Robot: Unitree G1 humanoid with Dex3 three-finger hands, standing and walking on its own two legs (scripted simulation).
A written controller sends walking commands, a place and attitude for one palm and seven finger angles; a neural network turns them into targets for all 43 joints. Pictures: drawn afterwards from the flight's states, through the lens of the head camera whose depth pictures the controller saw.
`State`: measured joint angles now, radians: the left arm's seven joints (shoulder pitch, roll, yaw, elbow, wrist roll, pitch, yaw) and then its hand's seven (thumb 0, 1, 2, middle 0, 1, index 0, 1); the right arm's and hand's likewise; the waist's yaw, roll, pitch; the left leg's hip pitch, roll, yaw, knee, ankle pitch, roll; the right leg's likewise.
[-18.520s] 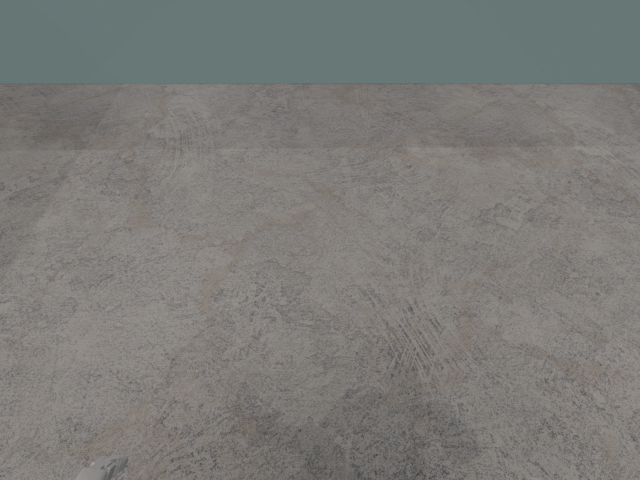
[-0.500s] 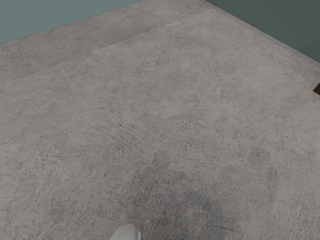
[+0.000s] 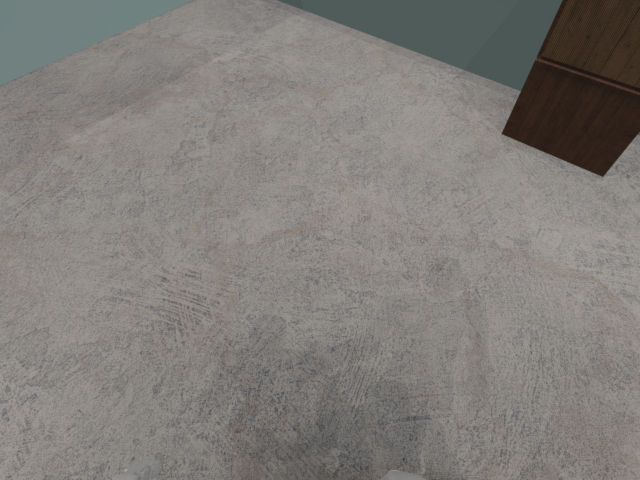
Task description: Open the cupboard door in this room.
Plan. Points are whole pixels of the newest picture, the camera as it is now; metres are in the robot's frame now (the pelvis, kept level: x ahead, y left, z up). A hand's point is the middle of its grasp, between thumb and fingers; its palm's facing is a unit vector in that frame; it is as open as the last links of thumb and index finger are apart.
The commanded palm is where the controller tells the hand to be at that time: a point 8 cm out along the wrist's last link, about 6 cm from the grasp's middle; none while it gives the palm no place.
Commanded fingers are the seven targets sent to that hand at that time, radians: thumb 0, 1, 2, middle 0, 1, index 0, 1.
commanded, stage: turn or walk to find it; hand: left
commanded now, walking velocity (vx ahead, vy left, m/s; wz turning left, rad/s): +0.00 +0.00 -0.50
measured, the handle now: out of the picture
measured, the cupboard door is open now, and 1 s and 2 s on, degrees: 0 0 0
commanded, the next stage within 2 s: stand and wait in 1.80 s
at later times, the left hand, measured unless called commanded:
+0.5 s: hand out of the picture +0.09 +0.16 -0.15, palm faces -0.14 -0.97 -0.22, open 7.4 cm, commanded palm none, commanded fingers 0.00 0.90 0.90 -0.20 -0.30 -0.20 -0.30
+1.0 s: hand (313, 319) +0.38 +0.04 -0.16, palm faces -0.52 -0.83 -0.20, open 7.4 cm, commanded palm none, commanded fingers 0.00 0.90 0.90 -0.20 -0.30 -0.20 -0.30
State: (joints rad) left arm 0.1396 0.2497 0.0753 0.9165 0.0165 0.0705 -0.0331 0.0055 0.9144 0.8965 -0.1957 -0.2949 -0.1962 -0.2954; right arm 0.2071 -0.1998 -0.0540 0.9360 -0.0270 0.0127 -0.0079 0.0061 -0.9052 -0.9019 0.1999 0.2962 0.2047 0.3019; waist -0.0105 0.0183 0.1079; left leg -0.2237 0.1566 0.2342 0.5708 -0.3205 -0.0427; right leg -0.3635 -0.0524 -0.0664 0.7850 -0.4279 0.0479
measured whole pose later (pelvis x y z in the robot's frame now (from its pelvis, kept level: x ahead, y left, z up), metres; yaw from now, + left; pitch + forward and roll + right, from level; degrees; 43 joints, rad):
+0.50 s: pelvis +0.03 -0.03 +0.01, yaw -12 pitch +1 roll +1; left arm 0.28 0.20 0.05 0.98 0.02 -0.01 -0.02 0.00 0.91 0.90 -0.20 -0.30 -0.20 -0.30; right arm 0.15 -0.25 -0.06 0.92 -0.02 0.02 0.01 0.01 -0.91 -0.90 0.19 0.30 0.20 0.30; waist 0.04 0.00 0.04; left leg -0.41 0.06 0.03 0.82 -0.38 -0.07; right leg -0.20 0.06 0.07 0.42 -0.23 -0.06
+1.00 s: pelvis +0.18 -0.07 +0.00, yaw -28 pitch +1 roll +0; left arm 0.07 0.23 0.07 0.95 0.03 0.02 -0.05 0.01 0.92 0.90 -0.19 -0.29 -0.19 -0.29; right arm 0.47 -0.15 -0.04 1.08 -0.03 -0.06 -0.02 0.01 -0.91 -0.90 0.20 0.30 0.20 0.30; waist -0.06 -0.01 0.09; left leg 0.08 0.12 0.28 0.35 -0.42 -0.08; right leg -0.59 -0.08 -0.11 0.78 -0.21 -0.01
